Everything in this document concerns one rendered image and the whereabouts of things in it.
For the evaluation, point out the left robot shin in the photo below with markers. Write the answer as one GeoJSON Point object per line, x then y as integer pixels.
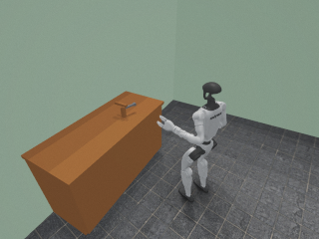
{"type": "Point", "coordinates": [187, 182]}

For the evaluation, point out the robot left upper arm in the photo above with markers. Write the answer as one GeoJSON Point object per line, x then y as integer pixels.
{"type": "Point", "coordinates": [198, 118]}

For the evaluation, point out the robot right thigh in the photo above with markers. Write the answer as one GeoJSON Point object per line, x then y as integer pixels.
{"type": "Point", "coordinates": [201, 161]}

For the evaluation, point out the left robot forearm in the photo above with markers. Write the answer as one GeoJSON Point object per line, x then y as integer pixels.
{"type": "Point", "coordinates": [186, 135]}

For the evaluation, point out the robot right upper arm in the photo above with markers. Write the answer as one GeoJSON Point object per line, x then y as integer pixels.
{"type": "Point", "coordinates": [223, 120]}

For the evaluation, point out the counter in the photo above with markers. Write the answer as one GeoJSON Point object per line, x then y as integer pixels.
{"type": "Point", "coordinates": [85, 168]}

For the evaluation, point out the left robot hand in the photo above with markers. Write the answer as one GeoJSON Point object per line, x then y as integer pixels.
{"type": "Point", "coordinates": [168, 125]}

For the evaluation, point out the tap lever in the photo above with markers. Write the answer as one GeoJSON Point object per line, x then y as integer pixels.
{"type": "Point", "coordinates": [131, 105]}

